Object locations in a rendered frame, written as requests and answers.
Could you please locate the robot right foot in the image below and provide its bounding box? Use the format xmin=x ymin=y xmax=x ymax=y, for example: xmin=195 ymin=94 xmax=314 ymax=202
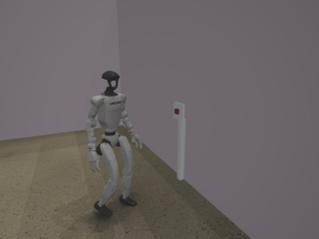
xmin=94 ymin=200 xmax=113 ymax=217

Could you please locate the robot right shin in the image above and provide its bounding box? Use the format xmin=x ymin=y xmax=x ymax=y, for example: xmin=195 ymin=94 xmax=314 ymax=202
xmin=98 ymin=180 xmax=119 ymax=207

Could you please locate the robot right upper arm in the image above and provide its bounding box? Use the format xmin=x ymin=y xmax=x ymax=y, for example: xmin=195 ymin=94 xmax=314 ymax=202
xmin=87 ymin=95 xmax=105 ymax=127

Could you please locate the robot left forearm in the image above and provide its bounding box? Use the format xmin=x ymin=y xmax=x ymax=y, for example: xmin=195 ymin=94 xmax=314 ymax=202
xmin=122 ymin=115 xmax=136 ymax=135

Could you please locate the panel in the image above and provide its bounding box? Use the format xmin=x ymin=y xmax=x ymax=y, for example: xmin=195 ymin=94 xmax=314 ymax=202
xmin=173 ymin=102 xmax=186 ymax=180

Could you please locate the robot left upper arm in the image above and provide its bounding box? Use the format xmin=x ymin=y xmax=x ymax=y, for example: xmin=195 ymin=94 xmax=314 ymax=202
xmin=117 ymin=93 xmax=128 ymax=120

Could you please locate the robot left hand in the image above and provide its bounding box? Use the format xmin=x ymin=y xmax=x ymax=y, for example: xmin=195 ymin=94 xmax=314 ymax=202
xmin=132 ymin=133 xmax=143 ymax=149

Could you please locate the robot right hand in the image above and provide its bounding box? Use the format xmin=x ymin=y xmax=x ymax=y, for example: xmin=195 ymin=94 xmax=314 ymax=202
xmin=88 ymin=150 xmax=100 ymax=172

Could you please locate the robot right forearm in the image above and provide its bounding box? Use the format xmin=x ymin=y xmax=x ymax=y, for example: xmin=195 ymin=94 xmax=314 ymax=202
xmin=86 ymin=119 xmax=97 ymax=151

